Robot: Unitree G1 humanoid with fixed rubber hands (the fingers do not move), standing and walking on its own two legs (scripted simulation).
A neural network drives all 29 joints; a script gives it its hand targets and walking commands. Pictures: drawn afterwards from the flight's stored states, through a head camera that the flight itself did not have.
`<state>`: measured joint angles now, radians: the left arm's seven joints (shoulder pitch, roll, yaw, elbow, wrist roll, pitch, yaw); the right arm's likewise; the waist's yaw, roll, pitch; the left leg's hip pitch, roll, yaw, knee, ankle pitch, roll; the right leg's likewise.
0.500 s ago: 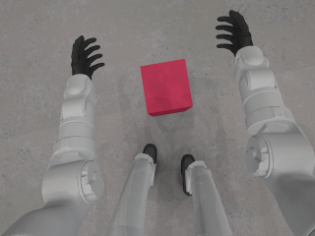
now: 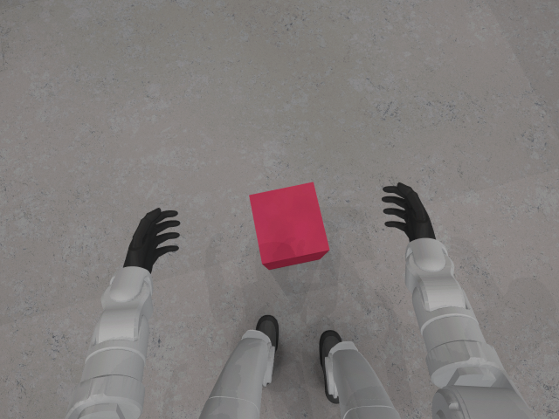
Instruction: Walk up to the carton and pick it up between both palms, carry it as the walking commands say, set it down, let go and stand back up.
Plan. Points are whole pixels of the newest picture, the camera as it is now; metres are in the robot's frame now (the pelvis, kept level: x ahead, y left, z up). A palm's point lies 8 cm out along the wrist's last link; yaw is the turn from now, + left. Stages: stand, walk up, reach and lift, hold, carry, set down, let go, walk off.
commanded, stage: let go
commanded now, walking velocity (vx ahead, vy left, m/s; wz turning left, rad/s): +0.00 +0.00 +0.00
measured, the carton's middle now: (288, 231) +0.43 +0.03 -0.59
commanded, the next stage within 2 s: stand in 0.90 s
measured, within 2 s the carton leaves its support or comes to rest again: neither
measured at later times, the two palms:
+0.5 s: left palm (126, 343) +0.20 +0.21 -0.02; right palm (520, 346) +0.21 -0.25 -0.03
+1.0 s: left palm (107, 344) +0.19 +0.24 -0.03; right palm (530, 370) +0.18 -0.26 -0.03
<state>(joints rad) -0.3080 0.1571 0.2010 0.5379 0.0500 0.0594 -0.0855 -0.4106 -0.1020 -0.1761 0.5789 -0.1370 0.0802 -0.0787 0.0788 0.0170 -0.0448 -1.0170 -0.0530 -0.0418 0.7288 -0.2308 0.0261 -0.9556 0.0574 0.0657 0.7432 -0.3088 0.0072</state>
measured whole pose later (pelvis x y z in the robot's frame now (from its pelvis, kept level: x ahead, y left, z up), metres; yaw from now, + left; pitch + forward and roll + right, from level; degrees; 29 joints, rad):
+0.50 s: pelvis +0.04 -0.02 +0.04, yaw +1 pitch +1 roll +1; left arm 0.23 0.22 0.04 0.42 -0.01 0.07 -0.08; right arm 0.21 -0.20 -0.04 0.44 -0.01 0.06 0.04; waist 0.01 0.00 0.07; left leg -0.22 -0.04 -0.05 0.44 -0.23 0.01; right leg -0.16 0.05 0.06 0.45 -0.30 -0.03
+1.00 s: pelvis +0.04 -0.01 +0.04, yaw +1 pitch -2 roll +0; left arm 0.20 0.26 0.04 0.52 0.04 0.12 0.01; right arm 0.22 -0.23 -0.03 0.59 -0.05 0.06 -0.01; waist 0.00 -0.03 0.01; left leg -0.21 -0.04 -0.05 0.53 -0.28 0.02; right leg -0.13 0.05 0.04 0.51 -0.34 -0.02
